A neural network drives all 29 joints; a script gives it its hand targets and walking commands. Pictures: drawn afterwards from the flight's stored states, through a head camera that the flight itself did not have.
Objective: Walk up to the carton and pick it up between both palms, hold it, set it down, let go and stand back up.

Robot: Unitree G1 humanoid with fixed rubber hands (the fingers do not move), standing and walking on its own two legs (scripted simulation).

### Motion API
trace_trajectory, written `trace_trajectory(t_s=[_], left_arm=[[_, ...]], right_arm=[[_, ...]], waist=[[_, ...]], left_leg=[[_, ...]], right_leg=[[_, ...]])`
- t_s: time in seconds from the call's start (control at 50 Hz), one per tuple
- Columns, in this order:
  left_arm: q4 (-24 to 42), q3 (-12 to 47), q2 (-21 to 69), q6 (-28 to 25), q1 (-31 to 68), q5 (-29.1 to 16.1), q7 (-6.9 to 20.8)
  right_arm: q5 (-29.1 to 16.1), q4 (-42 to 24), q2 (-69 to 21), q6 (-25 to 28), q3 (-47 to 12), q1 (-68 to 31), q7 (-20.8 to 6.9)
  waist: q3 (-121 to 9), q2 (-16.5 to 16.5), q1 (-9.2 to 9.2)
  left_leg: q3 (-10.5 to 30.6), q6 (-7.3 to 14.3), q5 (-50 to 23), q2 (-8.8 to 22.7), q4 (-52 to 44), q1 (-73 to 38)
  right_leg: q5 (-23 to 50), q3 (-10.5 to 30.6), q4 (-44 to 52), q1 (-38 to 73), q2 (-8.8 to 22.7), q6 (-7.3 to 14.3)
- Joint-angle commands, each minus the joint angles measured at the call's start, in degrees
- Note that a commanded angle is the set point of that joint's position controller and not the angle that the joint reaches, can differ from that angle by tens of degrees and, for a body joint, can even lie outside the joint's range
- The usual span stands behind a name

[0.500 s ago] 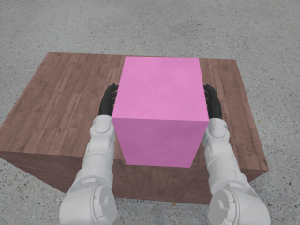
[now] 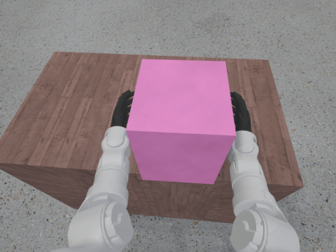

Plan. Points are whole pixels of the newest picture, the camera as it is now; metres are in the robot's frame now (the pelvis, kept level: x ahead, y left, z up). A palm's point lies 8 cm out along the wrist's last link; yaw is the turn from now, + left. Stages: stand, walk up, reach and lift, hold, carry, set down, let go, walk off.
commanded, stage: set down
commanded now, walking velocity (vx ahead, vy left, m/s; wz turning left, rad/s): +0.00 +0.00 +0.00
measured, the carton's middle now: (180, 125) +0.42 -0.01 +0.01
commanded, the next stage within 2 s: none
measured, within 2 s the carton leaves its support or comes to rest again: neither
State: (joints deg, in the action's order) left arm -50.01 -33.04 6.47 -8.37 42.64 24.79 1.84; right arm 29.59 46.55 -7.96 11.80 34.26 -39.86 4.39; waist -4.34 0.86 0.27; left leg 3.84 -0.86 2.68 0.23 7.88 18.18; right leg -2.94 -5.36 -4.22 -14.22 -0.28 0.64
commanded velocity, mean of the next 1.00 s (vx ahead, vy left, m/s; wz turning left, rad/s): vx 0.00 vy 0.00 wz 0.00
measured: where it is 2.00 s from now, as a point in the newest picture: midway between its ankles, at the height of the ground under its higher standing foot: outside the picture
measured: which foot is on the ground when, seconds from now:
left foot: down 0.00-1.00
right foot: down 0.00-1.00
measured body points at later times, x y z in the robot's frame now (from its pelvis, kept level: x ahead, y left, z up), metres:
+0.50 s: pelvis +0.00 +0.00 +0.00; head +0.09 +0.00 +0.44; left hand +0.42 +0.14 +0.04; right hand +0.41 -0.15 +0.05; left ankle -0.01 +0.13 -0.75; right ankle -0.03 -0.11 -0.75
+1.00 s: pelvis +0.00 +0.00 +0.00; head +0.10 +0.01 +0.44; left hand +0.43 +0.14 +0.03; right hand +0.41 -0.15 +0.04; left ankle -0.01 +0.13 -0.75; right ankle -0.03 -0.11 -0.75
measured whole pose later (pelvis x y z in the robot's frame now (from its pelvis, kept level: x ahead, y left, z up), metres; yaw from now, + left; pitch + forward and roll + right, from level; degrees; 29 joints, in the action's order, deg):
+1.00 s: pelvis +0.00 +0.00 +0.00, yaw -1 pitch +14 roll +0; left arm -43.5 -34.9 8.0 -10.0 41.7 28.0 3.8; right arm 30.9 39.8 -11.1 13.4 36.6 -39.1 0.5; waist -1.4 -1.0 -0.5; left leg 3.2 -0.9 1.7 0.2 6.7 19.0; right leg -2.7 -4.8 -4.6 -15.9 -0.1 0.5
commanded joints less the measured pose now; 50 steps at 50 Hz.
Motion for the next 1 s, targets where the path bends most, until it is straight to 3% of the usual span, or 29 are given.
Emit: trace_trajectory(t_s=[0.0,0.5,0.98], left_arm=[[0.32,11.77,20.57,-1.69,28.1,1.9,4.36],[1.98,8.31,17.78,-0.8,21.46,4.58,5.01],[4.1,7.62,13.3,-1.02,15.5,4.67,4.33]], right_arm=[[2.52,-0.51,-24.69,2.5,-15.02,-27.84,-6.19],[4.54,-2.39,-21.53,1.14,-10.64,-21.57,-7.33],[3.42,-2.17,-16.54,0.24,-9.34,-17.36,-8.0]], waist=[[-29.31,-1.93,-0.14],[-22.61,-1.66,0.2],[-22.02,-0.22,1.06]], left_leg=[[-3.05,0.42,-11.78,-1.31,1.05,-4.56],[-3.21,-0.52,-7.93,-1.47,0.12,-5.34],[-3.42,-1.69,-9.84,-1.97,0.68,-6.89]], right_leg=[[26.37,-0.05,-8.16,23.52,-0.6,-3.58],[16.52,-0.64,-5.53,17.37,-0.37,-3.61],[16.11,-0.38,-5.53,13.96,-0.65,-3.36]])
